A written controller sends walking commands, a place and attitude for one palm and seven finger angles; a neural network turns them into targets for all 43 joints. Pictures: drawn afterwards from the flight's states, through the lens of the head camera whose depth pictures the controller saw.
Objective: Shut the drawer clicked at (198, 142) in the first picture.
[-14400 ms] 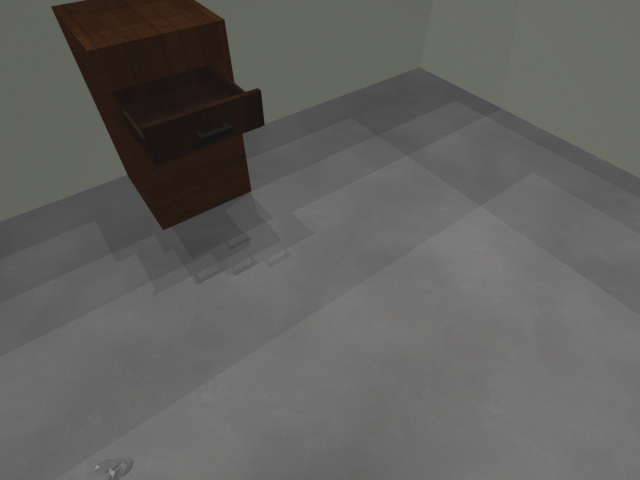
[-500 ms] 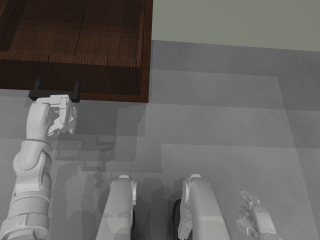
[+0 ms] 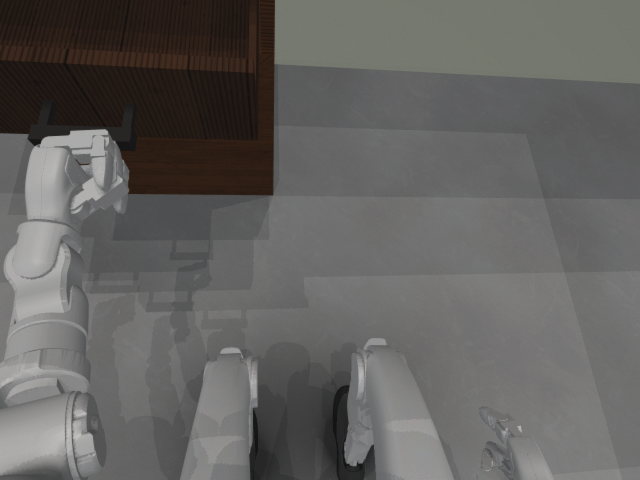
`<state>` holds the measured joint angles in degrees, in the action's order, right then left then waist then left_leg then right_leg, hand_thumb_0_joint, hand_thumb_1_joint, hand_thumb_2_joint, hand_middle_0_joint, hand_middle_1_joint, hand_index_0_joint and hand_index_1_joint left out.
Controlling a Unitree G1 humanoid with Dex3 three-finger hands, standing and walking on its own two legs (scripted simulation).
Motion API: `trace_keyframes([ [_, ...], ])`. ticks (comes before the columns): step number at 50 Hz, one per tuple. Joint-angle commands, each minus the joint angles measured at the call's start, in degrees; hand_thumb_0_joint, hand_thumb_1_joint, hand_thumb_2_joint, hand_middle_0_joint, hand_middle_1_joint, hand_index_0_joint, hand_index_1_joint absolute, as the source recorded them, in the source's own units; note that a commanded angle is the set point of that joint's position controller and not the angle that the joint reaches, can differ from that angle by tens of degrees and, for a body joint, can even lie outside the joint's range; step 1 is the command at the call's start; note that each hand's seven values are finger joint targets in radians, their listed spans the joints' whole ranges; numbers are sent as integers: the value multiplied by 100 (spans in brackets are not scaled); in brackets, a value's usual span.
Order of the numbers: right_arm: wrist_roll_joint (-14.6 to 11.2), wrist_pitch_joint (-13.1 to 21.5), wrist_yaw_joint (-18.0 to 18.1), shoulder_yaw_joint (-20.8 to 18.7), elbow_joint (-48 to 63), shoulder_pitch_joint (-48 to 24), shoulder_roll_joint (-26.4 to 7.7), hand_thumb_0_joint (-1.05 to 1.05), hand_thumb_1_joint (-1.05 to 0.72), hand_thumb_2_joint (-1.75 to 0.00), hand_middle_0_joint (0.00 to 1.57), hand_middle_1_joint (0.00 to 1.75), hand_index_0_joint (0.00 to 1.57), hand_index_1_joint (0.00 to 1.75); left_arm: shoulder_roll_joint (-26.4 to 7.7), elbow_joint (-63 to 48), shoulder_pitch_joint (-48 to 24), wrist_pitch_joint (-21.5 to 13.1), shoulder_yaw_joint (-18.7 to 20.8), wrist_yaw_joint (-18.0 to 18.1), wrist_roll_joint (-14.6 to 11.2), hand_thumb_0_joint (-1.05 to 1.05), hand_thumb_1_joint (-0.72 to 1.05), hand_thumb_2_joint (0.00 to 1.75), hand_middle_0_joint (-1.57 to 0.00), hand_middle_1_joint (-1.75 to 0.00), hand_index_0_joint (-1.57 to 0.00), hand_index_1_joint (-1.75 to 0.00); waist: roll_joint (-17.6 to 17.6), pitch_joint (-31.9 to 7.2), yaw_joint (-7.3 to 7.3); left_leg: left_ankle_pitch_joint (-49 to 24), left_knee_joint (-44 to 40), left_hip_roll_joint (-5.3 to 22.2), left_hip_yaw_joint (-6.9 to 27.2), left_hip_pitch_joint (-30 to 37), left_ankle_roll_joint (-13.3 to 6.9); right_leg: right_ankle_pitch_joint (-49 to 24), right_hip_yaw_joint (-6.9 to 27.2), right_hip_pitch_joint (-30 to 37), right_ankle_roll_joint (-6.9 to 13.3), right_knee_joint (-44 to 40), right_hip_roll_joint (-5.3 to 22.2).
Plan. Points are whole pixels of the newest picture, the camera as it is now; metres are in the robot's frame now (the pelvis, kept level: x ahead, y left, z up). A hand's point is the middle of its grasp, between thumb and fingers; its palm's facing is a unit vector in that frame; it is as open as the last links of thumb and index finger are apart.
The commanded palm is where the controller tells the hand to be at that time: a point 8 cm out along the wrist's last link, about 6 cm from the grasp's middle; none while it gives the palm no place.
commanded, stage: push the drawer shut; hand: left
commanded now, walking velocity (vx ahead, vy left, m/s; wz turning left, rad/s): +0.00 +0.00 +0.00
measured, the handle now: (87, 124) +0.52 +0.28 +0.01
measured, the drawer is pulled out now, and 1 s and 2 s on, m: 0.16 0.05 0.00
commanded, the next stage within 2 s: pull the fist back off the drawer in 1.66 s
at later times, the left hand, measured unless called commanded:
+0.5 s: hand (125, 144) +0.49 +0.23 +0.01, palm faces +0.02 -1.00 -0.06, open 3.2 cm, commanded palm +0.49 +0.26 +0.01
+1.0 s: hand (131, 98) +0.56 +0.23 +0.01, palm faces +0.03 -1.00 -0.05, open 3.1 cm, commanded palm +0.56 +0.25 +0.01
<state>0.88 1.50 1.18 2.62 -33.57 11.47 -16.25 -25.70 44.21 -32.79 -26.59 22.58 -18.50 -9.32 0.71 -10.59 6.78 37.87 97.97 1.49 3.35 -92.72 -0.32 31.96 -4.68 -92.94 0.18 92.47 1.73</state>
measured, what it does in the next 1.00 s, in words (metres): stands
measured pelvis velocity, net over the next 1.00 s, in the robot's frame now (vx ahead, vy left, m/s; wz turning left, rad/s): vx -0.01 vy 0.01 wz -0.04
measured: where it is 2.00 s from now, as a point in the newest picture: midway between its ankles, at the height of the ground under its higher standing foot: (296, 464)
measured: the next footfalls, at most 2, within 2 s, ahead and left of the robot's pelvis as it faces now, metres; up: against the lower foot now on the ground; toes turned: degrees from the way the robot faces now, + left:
none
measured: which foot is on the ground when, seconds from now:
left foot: down 0.00-1.00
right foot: down 0.00-1.00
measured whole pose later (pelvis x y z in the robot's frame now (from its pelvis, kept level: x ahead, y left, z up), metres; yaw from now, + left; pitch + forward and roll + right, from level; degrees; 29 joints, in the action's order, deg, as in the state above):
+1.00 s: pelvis -0.01 +0.01 -0.02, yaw -2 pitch +36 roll -7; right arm 3.0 -4.8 -0.1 6.4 -33.3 14.4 -16.0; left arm -40.7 65.3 -61.4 -23.0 27.6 -17.2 -0.3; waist 1.2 -7.5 14.2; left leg 37.3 102.2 1.9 4.9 -101.3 -0.9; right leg 30.3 -5.9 -100.3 -0.3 94.6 1.1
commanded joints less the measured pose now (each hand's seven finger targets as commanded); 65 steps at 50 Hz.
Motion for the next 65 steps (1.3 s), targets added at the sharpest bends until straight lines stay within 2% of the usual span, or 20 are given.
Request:
trace_keyframes([
  [1,-4,66,66,-433,373,684,-1100,0,-90,-90,20,30,20,30,-1321,-929,-2033,-374,265,95,-113,0,90,90,-140,-160,-140,-160,779,-3121,106,-1411,-1385,-112,93,2101,-104,-710,170,1847,151,-1065,-230],
  [6,33,-39,37,-413,329,778,-1130,0,-90,-90,20,30,20,30,-1615,-750,-2348,-406,447,124,-8,0,90,90,-140,-160,-140,-160,892,-3239,98,-1509,-1346,-102,128,2144,-93,-747,155,1795,163,-994,-235],
  [9,48,-95,31,-403,304,798,-1122,0,-90,-90,20,30,20,30,-1556,-649,-2662,-418,357,131,16,0,90,90,-140,-160,-140,-160,883,-3122,206,-1391,-1326,-98,123,2092,-111,-687,167,1722,146,-1030,-238],
  [12,77,-141,17,-403,293,851,-1132,0,-90,-90,20,30,20,30,-1619,-628,-2916,-468,355,169,92,0,90,90,-140,-160,-140,-160,1086,-3310,213,-1529,-1329,-102,171,2286,-88,-749,139,1641,163,-967,-228],
  [16,95,-214,-3,-395,272,921,-1140,0,-90,-90,20,30,20,30,-1730,-502,-3084,-474,420,177,136,0,90,90,-140,-160,-140,-160,1071,-3439,249,-1683,-1296,-85,197,2362,-89,-837,125,1665,155,-959,-240],
  [19,101,-264,6,-360,237,930,-1138,0,-90,-90,20,30,20,30,-1918,-326,-3360,-468,509,171,159,0,90,90,-140,-160,-140,-160,923,-3266,317,-1472,-1242,-92,152,2067,-132,-746,170,1774,139,-1014,-249],
  [22,121,-306,-4,-351,246,960,-1132,0,-90,-90,20,30,20,30,-1966,-248,-3544,-484,507,168,231,0,90,90,-140,-160,-140,-160,1201,-3379,308,-1621,-1233,-93,187,2243,-113,-796,143,1637,161,-952,-251],
  [26,145,-357,-12,-318,223,1019,-1162,0,-90,-90,20,30,20,30,-2155,-127,-3804,-488,598,175,255,0,90,90,-140,-160,-140,-160,1189,-3410,361,-1593,-1200,-83,208,2204,-117,-784,138,1622,153,-944,-256],
  [29,141,-406,-2,-285,193,1022,-1175,0,-90,-90,20,30,20,30,-2211,189,-4049,-420,566,192,313,0,90,90,-140,-160,-140,-160,1042,-3116,497,-1293,-1165,-77,202,1932,-158,-618,146,1509,143,-985,-280],
  [30,153,-404,6,-268,201,1037,-1159,0,-90,-90,20,30,20,30,-2239,94,-4244,-444,542,192,328,0,90,90,-140,-160,-140,-160,1226,-3158,518,-1337,-1158,-85,203,1978,-162,-644,138,1483,149,-956,-266],
  [33,152,-434,12,-247,175,1078,-1198,0,-90,-90,20,30,20,30,-2430,426,-4435,-353,610,200,403,0,90,90,-140,-160,-140,-160,1092,-3187,583,-1127,-1084,-84,195,1752,-182,-521,153,1471,140,-952,-285],
  [41,215,-535,-21,-194,151,1298,-1271,0,-90,-90,20,30,20,30,-2716,439,-5052,-240,614,217,576,0,90,90,-140,-160,-140,-160,1647,-3651,676,-1617,-1036,-47,361,2280,-121,-776,47,1161,173,-777,-287],
  [42,208,-553,-34,-186,148,1296,-1251,0,-90,-90,20,30,20,30,-2655,548,-5095,-185,541,221,594,0,90,90,-140,-160,-140,-160,1669,-3550,714,-1558,-1020,-52,324,2190,-132,-753,64,1150,166,-805,-292],
  [44,199,-588,-28,-143,142,1327,-1260,0,-90,-90,20,30,20,30,-2820,769,-5136,-72,615,233,637,0,90,90,-140,-160,-140,-160,1426,-3296,778,-1388,-980,-42,288,1840,-176,-697,80,1231,148,-845,-309],
  [46,206,-605,-23,-99,162,1364,-1261,0,-90,-90,20,30,20,30,-3046,887,-5356,-12,676,242,725,0,90,90,-140,-160,-140,-160,1453,-3238,824,-1291,-941,-52,268,1624,-203,-648,83,1277,147,-816,-312],
  [51,252,-663,-45,-65,147,1531,-1298,0,-90,-90,20,30,20,30,-3218,791,-5816,72,641,306,890,0,90,90,-140,-160,-140,-160,1932,-3549,913,-1575,-908,-35,384,2029,-157,-793,8,969,172,-685,-301],
  [54,262,-723,-73,-40,133,1596,-1299,0,-90,-90,20,30,20,30,-3144,949,-5934,173,521,323,946,0,90,90,-140,-160,-140,-160,1855,-3428,1037,-1654,-855,-7,410,2002,-165,-851,-6,863,156,-692,-315],
  [59,262,-799,-84,49,165,1723,-1320,0,-90,-90,20,30,20,30,-3662,1277,-6168,376,729,334,1088,0,90,90,-140,-160,-140,-160,1794,-3323,1128,-1561,-752,-21,344,1547,-227,-849,6,1039,146,-679,-339],
  [62,272,-844,-87,100,192,1775,-1318,0,-90,-90,20,30,20,30,-3779,1332,-6362,472,673,307,1181,0,90,90,-140,-160,-140,-160,1903,-3303,1204,-1619,-705,-10,353,1514,-238,-890,-10,977,144,-641,-346],
  [65,307,-886,-128,98,223,1880,-1332,0,-90,-90,20,30,20,30,-3888,1082,-6510,475,723,287,1249,0,90,90,-140,-160,-140,-160,2424,-3672,1195,-2115,-684,11,449,2073,-168,-1115,-73,771,183,-515,-337],
])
